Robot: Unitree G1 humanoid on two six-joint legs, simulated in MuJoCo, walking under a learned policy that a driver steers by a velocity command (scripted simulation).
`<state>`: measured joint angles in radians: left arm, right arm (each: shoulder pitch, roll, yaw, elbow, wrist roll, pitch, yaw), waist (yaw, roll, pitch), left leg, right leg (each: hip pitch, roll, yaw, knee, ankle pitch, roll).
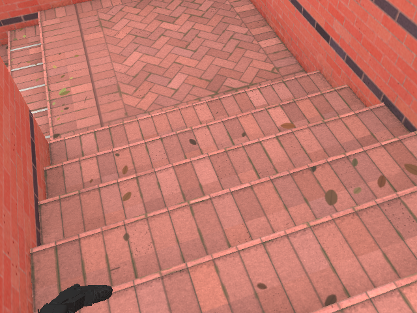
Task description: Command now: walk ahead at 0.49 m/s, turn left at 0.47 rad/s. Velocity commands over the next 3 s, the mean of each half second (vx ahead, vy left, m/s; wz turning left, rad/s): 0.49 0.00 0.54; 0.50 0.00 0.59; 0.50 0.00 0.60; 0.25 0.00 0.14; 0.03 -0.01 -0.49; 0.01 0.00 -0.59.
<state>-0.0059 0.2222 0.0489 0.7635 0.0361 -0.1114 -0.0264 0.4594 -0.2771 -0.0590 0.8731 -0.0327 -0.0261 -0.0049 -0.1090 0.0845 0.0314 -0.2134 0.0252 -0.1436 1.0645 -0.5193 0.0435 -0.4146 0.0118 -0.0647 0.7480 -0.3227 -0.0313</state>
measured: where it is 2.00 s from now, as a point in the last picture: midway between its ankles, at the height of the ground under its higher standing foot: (152, 256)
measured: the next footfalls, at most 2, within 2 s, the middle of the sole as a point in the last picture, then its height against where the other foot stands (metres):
left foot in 0.30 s outside the picture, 0.15 m lower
right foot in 0.88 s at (235, 282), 0.15 m lower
